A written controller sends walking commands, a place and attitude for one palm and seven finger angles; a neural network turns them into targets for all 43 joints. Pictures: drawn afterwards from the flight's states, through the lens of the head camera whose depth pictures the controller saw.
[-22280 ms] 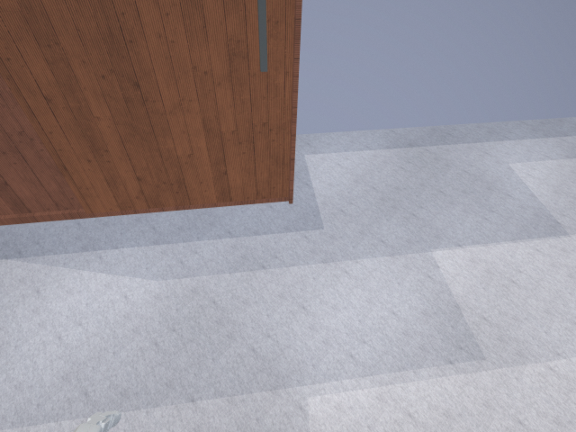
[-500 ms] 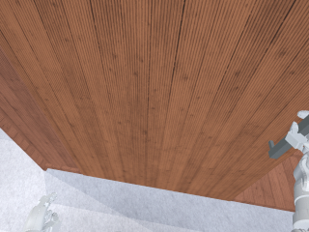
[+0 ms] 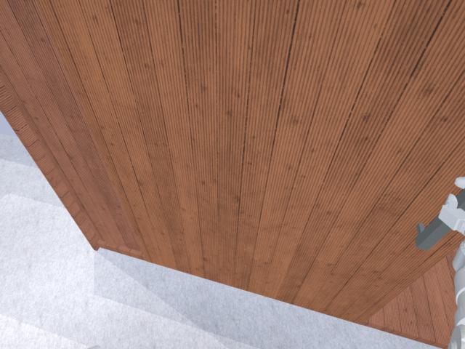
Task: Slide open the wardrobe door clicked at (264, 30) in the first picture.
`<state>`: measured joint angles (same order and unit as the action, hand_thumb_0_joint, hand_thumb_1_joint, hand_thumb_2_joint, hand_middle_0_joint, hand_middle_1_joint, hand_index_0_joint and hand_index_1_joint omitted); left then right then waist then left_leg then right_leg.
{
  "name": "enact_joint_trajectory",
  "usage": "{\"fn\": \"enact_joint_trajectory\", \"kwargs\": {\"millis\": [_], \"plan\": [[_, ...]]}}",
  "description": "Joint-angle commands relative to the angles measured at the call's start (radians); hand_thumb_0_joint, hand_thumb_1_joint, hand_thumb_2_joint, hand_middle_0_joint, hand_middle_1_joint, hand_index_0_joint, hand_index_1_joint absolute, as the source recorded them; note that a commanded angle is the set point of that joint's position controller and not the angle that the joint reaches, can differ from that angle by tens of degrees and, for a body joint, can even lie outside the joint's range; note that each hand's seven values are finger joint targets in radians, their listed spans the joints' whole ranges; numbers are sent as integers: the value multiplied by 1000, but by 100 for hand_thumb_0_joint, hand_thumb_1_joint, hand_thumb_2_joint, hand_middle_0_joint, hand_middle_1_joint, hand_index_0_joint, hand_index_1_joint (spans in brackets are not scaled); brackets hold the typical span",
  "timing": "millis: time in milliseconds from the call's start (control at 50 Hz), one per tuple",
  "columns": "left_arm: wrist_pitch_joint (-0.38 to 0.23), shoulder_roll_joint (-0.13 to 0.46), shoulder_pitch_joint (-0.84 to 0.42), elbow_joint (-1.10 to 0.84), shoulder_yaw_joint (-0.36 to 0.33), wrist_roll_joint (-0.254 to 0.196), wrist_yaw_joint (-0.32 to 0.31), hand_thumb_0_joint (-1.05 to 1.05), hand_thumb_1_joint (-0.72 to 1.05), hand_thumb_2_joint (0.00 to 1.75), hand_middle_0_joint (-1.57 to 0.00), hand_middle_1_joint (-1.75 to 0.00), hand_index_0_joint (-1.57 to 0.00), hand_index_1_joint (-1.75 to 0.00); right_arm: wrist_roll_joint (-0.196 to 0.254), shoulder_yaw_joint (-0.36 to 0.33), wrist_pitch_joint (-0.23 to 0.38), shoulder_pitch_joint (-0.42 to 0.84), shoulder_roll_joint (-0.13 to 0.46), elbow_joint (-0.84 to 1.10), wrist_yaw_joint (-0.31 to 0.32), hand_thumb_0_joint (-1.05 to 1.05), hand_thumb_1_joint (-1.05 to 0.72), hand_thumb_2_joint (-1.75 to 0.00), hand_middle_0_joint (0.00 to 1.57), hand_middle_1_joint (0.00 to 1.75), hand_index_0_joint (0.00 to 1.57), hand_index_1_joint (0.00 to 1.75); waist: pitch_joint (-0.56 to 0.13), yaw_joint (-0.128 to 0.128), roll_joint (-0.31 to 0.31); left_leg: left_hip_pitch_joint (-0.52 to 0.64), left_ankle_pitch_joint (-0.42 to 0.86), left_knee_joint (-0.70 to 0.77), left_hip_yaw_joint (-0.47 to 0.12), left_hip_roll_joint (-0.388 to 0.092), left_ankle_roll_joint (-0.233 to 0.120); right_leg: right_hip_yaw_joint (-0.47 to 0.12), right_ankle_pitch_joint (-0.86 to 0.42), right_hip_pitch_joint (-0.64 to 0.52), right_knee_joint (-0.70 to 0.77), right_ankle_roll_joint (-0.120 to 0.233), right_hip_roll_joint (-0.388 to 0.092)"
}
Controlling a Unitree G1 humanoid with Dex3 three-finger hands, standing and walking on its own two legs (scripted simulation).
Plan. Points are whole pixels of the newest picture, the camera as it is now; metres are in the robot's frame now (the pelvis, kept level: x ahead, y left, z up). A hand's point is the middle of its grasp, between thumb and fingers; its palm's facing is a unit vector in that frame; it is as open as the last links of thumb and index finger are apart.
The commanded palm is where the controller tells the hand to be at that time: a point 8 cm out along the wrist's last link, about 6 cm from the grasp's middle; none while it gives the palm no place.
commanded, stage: stop walking and hold the door there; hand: right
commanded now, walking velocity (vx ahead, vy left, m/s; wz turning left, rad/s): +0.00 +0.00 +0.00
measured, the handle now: (461, 194) +0.41 -0.38 +0.09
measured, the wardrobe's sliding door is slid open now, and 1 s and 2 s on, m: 0.63 0.63 0.63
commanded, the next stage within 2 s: loosen the grip on the handle in 1.84 s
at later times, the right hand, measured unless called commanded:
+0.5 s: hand (452, 213) +0.37 -0.34 +0.08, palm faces +0.45 +0.85 -0.27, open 5.8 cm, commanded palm +0.33 -0.38 +0.07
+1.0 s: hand (457, 217) +0.36 -0.35 +0.08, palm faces +0.24 +0.94 -0.24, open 5.9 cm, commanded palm +0.33 -0.38 +0.07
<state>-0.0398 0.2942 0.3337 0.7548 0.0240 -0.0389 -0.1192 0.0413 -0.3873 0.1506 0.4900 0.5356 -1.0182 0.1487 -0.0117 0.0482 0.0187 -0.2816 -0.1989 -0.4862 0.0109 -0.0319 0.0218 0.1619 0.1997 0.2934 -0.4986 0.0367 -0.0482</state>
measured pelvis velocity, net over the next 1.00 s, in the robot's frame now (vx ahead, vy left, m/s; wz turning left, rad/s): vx -0.08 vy -0.15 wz -0.04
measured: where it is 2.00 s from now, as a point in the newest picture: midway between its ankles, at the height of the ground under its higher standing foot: outside the picture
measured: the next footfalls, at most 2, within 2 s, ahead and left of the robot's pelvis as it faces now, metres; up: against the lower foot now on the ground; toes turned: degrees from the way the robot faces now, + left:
left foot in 0.82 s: -0.08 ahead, +0.01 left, +0.00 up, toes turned +9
right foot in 1.08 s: -0.03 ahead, -0.33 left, +0.00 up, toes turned -11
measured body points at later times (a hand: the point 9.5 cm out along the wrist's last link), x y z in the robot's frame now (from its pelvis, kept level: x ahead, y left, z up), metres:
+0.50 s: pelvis -0.01 -0.04 -0.01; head +0.00 -0.03 +0.44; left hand +0.10 +0.26 -0.12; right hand +0.34 -0.39 +0.10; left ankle +0.04 +0.14 -0.74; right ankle +0.01 -0.15 -0.74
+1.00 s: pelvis -0.08 -0.15 +0.00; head +0.00 -0.12 +0.44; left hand +0.02 +0.11 -0.14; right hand +0.34 -0.40 +0.10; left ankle -0.12 +0.00 -0.74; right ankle -0.04 -0.29 -0.68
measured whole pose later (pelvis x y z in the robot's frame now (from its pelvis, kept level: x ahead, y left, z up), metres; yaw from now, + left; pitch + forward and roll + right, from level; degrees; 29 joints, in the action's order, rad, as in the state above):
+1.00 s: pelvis -0.08 -0.15 +0.00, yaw -2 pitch +0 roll -3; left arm -0.04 0.29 0.23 0.74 0.03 -0.02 -0.06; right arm 0.04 -0.21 0.16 0.68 0.33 -0.84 0.08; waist 0.17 0.04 -0.01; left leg -0.17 -0.35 -0.54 0.13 -0.20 0.07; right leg 0.06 0.39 0.51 -0.92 -0.04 -0.02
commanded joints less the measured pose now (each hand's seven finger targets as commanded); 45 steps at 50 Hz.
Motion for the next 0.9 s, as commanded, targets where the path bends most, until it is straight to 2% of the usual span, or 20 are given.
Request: {"fn": "enact_joint_trajectory", "kwargs": {"millis": [0,100,200,280,340,380,420,460,480,520,540,580,620,700,760,780,800,820,840,880], "plan": [[-54,161,-53,-111,-55,-9,-19,0,90,90,-20,-30,-20,-30,-31,39,56,251,201,107,-12,0,-90,-90,45,140,45,140,-123,-29,129,48,-64,8,-3,-17,-21,-215,205,-12,244,17,-174],[-55,173,-28,-93,-68,-9,-15,0,90,90,-20,-30,-20,-30,-32,38,62,252,207,73,-18,0,-90,-90,45,140,45,140,-149,-23,48,39,25,73,-44,-51,-30,-146,71,-54,142,-12,-119],[-51,177,-30,-85,-76,-10,-12,0,90,90,-20,-30,-20,-30,-32,31,68,222,213,44,-25,0,-90,-90,45,140,45,140,-151,-25,37,10,76,86,-68,-69,-32,-132,-26,-81,93,-16,-103],[-23,172,-25,-95,-92,-9,-4,0,90,90,-20,-30,-20,-30,-44,10,77,226,240,39,-23,0,-90,-90,45,140,45,140,-182,-20,-81,24,290,99,-177,-225,-82,-117,-73,-54,-76,-46,-57],[-8,166,-51,-98,-94,-10,-3,0,90,90,-20,-30,-20,-30,-43,-9,72,243,261,52,-21,0,-90,-90,45,140,45,140,-187,-38,-162,87,492,102,-253,-359,-150,-164,192,49,-223,-63,-12],[-17,157,-62,-98,-90,-14,-2,0,90,90,-20,-30,-20,-30,-43,35,59,267,198,76,-29,0,-90,-90,45,140,45,140,-178,-34,-237,97,549,69,-227,-404,-167,-213,267,85,-261,-63,-17],[-13,163,-66,-76,-84,-5,-11,0,90,90,-20,-30,-20,-30,-48,-22,59,276,263,81,-22,0,-90,-90,45,140,45,140,-186,-26,-218,90,605,10,-142,-382,-134,-191,189,35,-150,-73,-17],[-4,153,-93,-86,-84,-3,-18,0,90,90,-20,-30,-20,-30,-41,51,63,312,179,140,-31,0,-90,-90,45,140,45,140,-181,-19,-172,20,518,-64,-64,-306,-73,-138,-87,-67,0,-76,-25],[0,164,-97,-99,-93,0,-18,0,90,90,-20,-30,-20,-30,-40,67,72,334,158,185,-33,0,-90,-90,45,140,45,140,-189,-29,-94,0,430,-105,-13,-232,-33,-154,-279,-96,38,-55,-73],[4,155,-109,-142,-75,4,-2,0,90,90,-20,-30,-20,-30,-36,152,104,376,60,268,-46,0,-90,-90,45,140,45,140,-191,-24,177,-109,-245,-388,82,-58,30,-348,-509,-116,160,53,-243],[-11,134,-138,-169,-64,9,12,0,90,90,-20,-30,-20,-30,-38,202,116,399,-5,329,-53,0,-90,-90,45,140,45,140,-197,-30,247,-151,-418,-571,69,-25,16,-383,-498,-116,182,112,-277],[-29,155,-115,-133,-83,-1,17,0,90,90,-20,-30,-20,-30,-25,154,108,394,48,323,-47,0,-90,-90,45,140,45,140,-241,-38,157,-197,-384,-621,64,-35,19,-306,-601,-223,102,135,-233],[-43,151,-119,-128,-79,-7,28,0,90,90,-20,-30,-20,-30,-24,191,93,446,25,337,-54,0,-90,-90,45,140,45,140,-272,-32,130,-201,-372,-567,84,-36,31,-271,-678,-289,61,138,-207],[-69,128,-124,-138,-56,-4,52,0,90,90,-20,-30,-20,-30,-27,175,67,483,58,319,-52,0,-90,-90,45,140,45,140,-305,-47,176,-92,-329,-346,113,-37,25,-252,-579,-302,61,121,-179],[-75,114,-136,-157,-46,9,76,0,90,90,-20,-30,-20,-30,-13,195,61,519,37,349,-57,0,-90,-90,45,140,45,140,-345,-74,142,157,-185,10,106,-78,-18,-247,-439,-199,47,34,-143],[-67,117,-140,-165,-47,15,80,0,90,90,-20,-30,-20,-30,-13,186,62,507,56,340,-55,0,-90,-90,45,140,45,140,-329,-84,7,338,7,146,-37,-225,-91,-216,-249,8,-89,-13,-90],[-50,126,-129,-175,-52,15,78,0,90,90,-20,-30,-20,-30,-18,130,66,479,139,284,-48,0,-90,-90,45,140,45,140,-255,-80,-317,465,301,213,-442,-535,-226,-176,261,330,-382,-94,40],[-50,154,-109,-163,-57,9,77,0,90,90,-20,-30,-20,-30,14,140,42,479,99,234,-39,0,-90,-90,45,140,45,140,-209,-72,-272,390,509,158,-403,-643,-266,-297,332,413,-637,-114,21],[-58,125,-112,-146,-49,8,82,0,90,90,-20,-30,-20,-30,13,208,33,534,11,303,-45,0,-90,-90,45,140,45,140,-229,-48,-269,438,643,73,-280,-566,-220,-309,304,432,-720,-117,16],[-64,101,-124,-127,-31,9,66,0,90,90,-20,-30,-20,-30,-12,114,45,523,98,323,-34,0,-90,-90,45,140,45,140,-188,-42,-252,440,665,33,-49,-423,-117,-231,241,427,-695,-105,-6]]}}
